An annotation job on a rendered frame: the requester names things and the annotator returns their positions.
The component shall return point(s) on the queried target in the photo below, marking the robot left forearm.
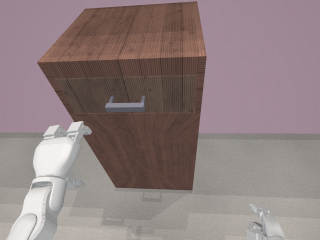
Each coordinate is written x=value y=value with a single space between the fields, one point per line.
x=41 y=207

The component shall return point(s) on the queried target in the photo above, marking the robot right hand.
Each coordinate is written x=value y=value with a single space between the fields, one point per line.
x=269 y=227

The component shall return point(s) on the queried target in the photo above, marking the handle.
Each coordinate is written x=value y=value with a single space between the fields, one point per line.
x=125 y=107

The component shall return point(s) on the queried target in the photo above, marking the robot left hand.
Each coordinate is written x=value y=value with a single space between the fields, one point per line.
x=57 y=153

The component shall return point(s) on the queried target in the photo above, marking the cabinet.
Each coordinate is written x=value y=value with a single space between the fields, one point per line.
x=153 y=150

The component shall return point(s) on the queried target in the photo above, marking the drawer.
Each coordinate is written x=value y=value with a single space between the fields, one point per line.
x=163 y=93

